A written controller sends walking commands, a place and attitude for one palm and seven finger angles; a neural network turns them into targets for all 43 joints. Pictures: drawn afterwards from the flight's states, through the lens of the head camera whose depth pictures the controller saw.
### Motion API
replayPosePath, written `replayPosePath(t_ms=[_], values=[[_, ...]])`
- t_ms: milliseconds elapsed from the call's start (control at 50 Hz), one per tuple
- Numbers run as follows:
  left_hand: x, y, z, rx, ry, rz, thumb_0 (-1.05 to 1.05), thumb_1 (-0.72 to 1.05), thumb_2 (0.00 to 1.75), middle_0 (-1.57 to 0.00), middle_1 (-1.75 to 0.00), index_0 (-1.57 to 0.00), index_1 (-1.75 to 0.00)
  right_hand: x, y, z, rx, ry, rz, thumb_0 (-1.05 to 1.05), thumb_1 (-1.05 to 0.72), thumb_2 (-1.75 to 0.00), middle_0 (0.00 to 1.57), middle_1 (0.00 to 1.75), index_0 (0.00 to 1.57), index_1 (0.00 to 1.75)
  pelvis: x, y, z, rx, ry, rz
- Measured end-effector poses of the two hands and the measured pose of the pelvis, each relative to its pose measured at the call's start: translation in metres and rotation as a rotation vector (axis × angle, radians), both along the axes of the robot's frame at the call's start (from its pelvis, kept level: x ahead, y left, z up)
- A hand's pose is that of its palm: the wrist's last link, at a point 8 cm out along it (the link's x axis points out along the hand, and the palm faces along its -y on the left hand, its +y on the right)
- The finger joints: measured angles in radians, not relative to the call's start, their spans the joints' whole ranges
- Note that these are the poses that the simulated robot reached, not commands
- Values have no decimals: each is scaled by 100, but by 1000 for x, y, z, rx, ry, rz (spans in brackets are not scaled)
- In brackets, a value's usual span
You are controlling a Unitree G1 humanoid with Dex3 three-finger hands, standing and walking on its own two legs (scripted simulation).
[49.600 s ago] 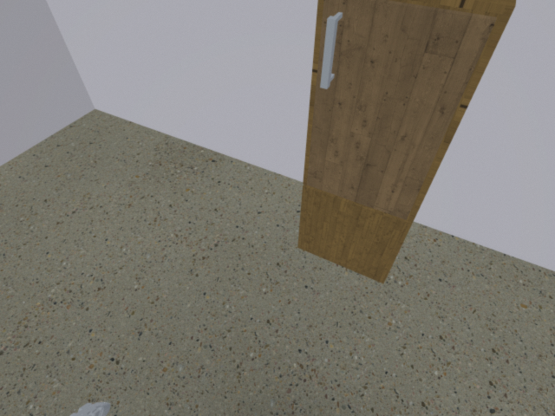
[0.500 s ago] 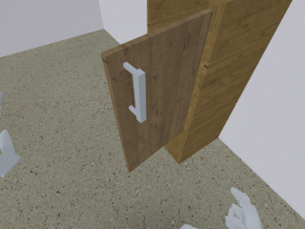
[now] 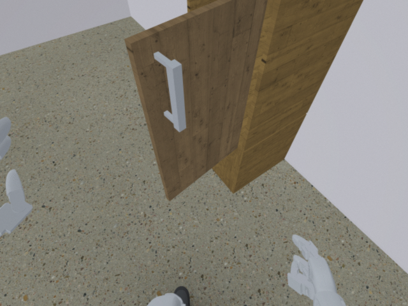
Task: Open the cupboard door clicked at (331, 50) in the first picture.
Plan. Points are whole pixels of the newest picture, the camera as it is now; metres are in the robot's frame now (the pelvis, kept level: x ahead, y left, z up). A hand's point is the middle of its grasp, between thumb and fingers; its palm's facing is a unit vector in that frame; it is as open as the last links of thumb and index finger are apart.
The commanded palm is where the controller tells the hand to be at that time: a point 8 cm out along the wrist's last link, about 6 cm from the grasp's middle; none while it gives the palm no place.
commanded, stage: step back with the hand held close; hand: left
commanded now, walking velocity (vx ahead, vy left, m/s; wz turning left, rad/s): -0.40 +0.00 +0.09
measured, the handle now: (170, 95) +0.47 +0.11 +0.14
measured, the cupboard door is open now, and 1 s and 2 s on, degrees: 97 97 97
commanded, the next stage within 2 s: stop stepping back and stand still in 0.14 s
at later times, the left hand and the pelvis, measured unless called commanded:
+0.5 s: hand out of the picture +0.05 +0.25 +0.16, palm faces +0.42 -0.74 -0.52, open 7.4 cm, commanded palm +0.00 +0.28 +0.18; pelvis -0.13 -0.02 +0.00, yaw +2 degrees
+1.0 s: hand out of the picture +0.00 +0.26 +0.17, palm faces +0.51 -0.74 -0.44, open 7.4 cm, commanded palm -0.05 +0.30 +0.18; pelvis -0.16 -0.01 +0.00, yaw +5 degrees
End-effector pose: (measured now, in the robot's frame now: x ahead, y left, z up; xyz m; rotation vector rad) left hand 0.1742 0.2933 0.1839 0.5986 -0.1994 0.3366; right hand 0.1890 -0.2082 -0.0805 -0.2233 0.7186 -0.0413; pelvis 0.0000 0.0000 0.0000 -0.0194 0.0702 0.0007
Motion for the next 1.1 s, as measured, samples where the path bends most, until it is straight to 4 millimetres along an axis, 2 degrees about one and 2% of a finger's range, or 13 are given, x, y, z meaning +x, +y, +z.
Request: replayPosePath(t_ms=[80, 180, 240, 300, 380, 500, 560, 640, 680, 760, 880, 980, 1100], values=[[-15, -14, 1, 14, 31, -61, 1, 89, 90, -21, -31, -21, -30, -11, -17, 9, -9, -16, -57, 2, -90, -90, 21, 30, 20, 30, -16, -6, 2, 4, -2, -5], [-39, -4, -3, 14, 37, -36, 1, 89, 90, -22, -31, -21, -30, -31, -31, 22, -93, -33, -84, 2, -90, -90, 21, 30, 20, 30, -32, -4, 2, 1, 4, 10], [-53, 4, -5, 7, 19, -23, 1, 89, 90, -22, -31, -21, -30, -47, -34, 25, -116, -26, -93, 2, -90, -90, 20, 30, 20, 30, -50, -2, 2, 17, -10, 18], [-75, 3, -3, 2, 25, -14, 1, 89, 90, -21, -31, -21, -30, -68, -31, 29, -105, -41, -67, 2, -90, -90, 20, 30, 20, 30, -71, -4, 7, 12, -26, 26], [-113, -5, 3, 3, 31, 1, 1, 89, 90, -21, -31, -21, -30, -103, -26, 29, -62, -59, -55, 2, -90, -90, 20, 30, 20, 30, -95, -10, 8, 3, -47, 34], [-164, -11, 3, 1, 11, 78, 1, 89, 90, -21, -31, -21, -30, -152, -31, 8, -39, 0, -38, 1, -90, -90, 21, 30, 20, 30, -129, -22, 2, 19, -67, 42], [-178, -10, 1, -56, -37, 110, 1, 89, 90, -21, -31, -21, -30, -177, -38, 3, -59, 52, -49, 2, -90, -90, 21, 30, 20, 30, -139, -23, 5, 29, -67, 38], [-185, -5, -7, -108, -88, 129, 1, 89, 90, -21, -31, -21, -30, -199, -48, 4, -110, 53, -73, 2, -90, -90, 21, 30, 20, 30, -147, -19, 3, 28, -62, 62], [-187, -2, -11, -103, -106, 119, 1, 89, 90, -21, -31, -21, -30, -205, -51, 3, -133, 27, -83, 2, -90, -90, 21, 30, 20, 30, -153, -14, -4, 16, -67, 79], [-194, 1, -7, -40, -87, 111, 1, 89, 90, -21, -31, -21, -30, -214, -50, 2, -100, 1, -107, 2, -90, -90, 21, 30, 20, 30, -160, -17, -5, 38, -93, 75], [-208, -6, 1, 9, -93, 99, 1, 89, 90, -21, -31, -21, -30, -215, -43, -9, -55, 24, -56, 2, -90, -90, 21, 30, 20, 30, -165, -21, -8, 20, -101, 90], [-215, 1, 1, -32, -108, 120, 1, 89, 90, -21, -31, -21, -30, -208, -35, -3, -71, 32, -28, 2, -90, -90, 21, 30, 20, 30, -165, -14, -3, 23, -98, 91], [-212, 14, -1, -22, -96, 143, 1, 89, 90, -21, -31, -21, -30, -188, -17, 4, -56, -32, -14, 2, -90, -90, 21, 30, 20, 30, -165, -6, -4, 35, -110, 83]])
